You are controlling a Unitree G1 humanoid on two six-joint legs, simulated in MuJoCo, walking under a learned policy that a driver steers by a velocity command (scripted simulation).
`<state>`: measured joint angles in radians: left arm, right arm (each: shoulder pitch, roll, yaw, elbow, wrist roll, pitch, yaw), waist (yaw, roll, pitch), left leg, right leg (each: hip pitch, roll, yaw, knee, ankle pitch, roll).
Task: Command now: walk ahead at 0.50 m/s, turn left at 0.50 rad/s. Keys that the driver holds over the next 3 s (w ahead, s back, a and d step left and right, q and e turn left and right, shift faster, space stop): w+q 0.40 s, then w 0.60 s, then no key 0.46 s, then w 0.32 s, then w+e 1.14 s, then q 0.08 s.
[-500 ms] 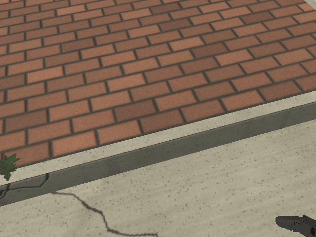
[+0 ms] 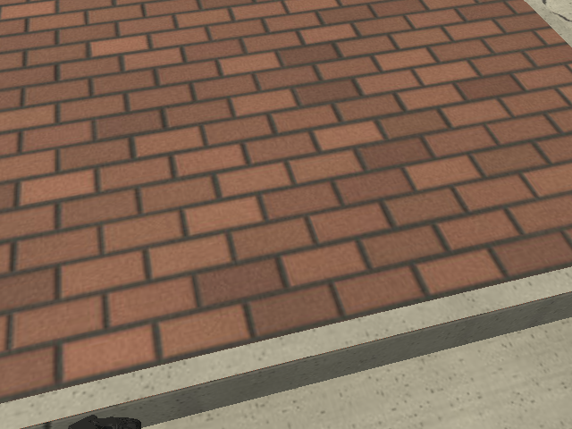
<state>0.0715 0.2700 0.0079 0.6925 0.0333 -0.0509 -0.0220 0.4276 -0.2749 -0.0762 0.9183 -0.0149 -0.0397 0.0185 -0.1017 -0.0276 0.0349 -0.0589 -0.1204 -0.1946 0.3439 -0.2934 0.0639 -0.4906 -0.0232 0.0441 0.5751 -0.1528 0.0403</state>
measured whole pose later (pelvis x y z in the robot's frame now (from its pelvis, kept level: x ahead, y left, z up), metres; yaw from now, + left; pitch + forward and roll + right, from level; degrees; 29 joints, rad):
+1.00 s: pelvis +0.47 +0.08 +0.01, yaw +20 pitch +5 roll -3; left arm -0.07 0.08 -0.09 0.54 0.03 0.02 0.00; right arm 0.54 -0.17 0.03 1.09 0.01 -0.06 -0.04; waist -0.04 0.03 0.02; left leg 0.09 -0.01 0.01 0.08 -0.24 0.07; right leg -1.20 -0.06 -0.17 1.58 -0.47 -0.12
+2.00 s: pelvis +0.86 +0.25 +0.16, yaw +15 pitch +4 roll +0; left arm 0.17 0.21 0.06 0.91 0.04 -0.09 -0.08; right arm 0.46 -0.15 -0.02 0.94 -0.08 -0.10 0.00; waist -0.03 -0.01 -0.08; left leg 0.01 -0.03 0.11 0.20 -0.28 0.05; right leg -0.74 -0.06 0.04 1.06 -0.06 -0.05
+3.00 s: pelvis +1.37 +0.30 +0.16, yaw -17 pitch +3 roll +2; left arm 0.12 0.29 0.08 0.64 -0.01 -0.03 -0.01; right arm 0.34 -0.25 -0.08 0.81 0.00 -0.08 -0.01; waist -0.07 -0.04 0.01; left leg -0.13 0.00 0.09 0.31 -0.23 0.01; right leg -0.70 -0.08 0.06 0.91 -0.16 0.00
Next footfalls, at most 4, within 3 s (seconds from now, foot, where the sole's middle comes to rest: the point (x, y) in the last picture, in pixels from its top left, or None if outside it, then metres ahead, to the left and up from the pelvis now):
0.04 right None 0.17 -0.12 -0.78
0.52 left None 0.34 0.12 -0.78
1.06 right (235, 305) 0.70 0.07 -0.62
1.50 left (127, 290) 0.77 0.31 -0.62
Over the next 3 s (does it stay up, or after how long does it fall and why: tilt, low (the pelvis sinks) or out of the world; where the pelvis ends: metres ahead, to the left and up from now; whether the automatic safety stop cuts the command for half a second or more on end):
stays up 1.37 0.30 0.16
